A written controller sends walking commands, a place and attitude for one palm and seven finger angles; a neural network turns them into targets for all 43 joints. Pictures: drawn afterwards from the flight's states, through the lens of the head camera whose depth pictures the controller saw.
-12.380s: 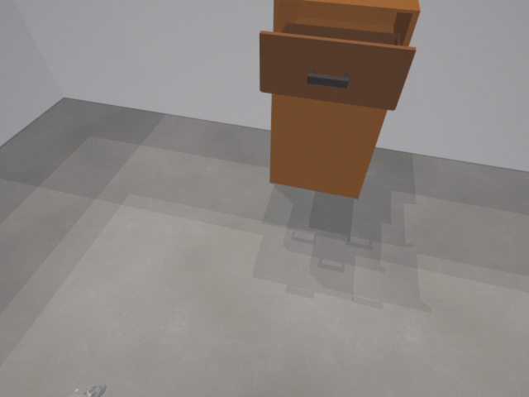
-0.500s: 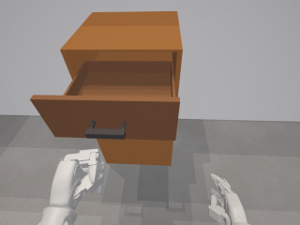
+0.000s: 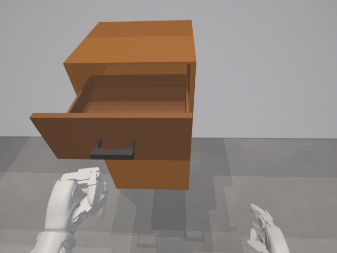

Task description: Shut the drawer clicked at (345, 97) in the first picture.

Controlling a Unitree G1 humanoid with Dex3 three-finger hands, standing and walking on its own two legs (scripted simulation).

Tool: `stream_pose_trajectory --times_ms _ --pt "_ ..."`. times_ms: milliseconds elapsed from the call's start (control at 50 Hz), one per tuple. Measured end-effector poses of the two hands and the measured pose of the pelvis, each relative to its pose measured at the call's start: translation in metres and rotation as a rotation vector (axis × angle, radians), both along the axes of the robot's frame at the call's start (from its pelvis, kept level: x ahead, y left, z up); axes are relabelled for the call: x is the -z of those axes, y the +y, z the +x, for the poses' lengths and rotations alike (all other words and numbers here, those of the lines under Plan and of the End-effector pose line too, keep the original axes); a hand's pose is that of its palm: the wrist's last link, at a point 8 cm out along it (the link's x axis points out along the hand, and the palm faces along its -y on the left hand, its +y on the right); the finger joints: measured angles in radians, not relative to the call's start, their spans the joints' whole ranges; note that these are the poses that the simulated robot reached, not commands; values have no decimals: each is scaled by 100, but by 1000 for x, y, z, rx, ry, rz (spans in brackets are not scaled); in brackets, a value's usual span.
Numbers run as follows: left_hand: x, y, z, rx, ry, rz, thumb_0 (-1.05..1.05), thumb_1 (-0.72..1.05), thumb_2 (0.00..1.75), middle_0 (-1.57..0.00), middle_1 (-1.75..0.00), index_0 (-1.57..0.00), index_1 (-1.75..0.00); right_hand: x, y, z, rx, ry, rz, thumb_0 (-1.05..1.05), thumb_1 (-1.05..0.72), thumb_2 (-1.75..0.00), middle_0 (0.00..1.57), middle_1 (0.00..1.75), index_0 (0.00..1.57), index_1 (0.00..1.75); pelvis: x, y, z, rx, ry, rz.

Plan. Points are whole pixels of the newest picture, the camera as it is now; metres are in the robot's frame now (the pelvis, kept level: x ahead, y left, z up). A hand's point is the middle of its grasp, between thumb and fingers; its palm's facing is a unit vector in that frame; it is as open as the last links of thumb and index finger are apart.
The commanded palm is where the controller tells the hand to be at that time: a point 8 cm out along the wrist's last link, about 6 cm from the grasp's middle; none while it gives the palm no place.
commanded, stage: bring the fist close to the handle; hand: left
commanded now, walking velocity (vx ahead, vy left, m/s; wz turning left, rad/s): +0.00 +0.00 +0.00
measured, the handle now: (114, 148) +0.37 +0.19 +0.04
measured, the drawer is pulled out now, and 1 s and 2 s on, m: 0.28 0.28 0.26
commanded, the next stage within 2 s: push the drawer shut in 1.46 s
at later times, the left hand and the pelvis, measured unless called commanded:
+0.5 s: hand (117, 189) +0.23 +0.13 +0.09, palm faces +0.03 -1.00 -0.03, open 3.3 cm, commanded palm +0.20 +0.19 +0.10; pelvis +0.00 +0.00 +0.00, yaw -1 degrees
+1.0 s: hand (123, 183) +0.27 +0.14 +0.04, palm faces +0.05 -1.00 -0.04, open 3.3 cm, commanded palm +0.25 +0.19 +0.05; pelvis -0.01 +0.00 -0.02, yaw -1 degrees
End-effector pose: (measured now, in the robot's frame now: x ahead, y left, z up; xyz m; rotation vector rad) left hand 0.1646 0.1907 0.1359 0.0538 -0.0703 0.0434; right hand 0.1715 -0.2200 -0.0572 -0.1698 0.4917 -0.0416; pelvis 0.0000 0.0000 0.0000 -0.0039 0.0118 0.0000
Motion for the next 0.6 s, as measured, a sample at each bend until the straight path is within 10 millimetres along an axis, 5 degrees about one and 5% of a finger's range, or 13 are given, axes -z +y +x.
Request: stream_pose_trajectory --times_ms 280,600 --pt "21 3 17 -7 47 -22 2 90 90 -141 -160 -141 -160 2 8 5 -27 10 -3 1 -91 -90 21 30 20 30 0 1 -2 -6 10 -1" --pt "51 -3 44 -8 80 -19 2 90 90 -140 -160 -140 -160 19 2 -11 10 121 -16 1 -91 -90 21 30 20 30 6 4 2 11 57 5"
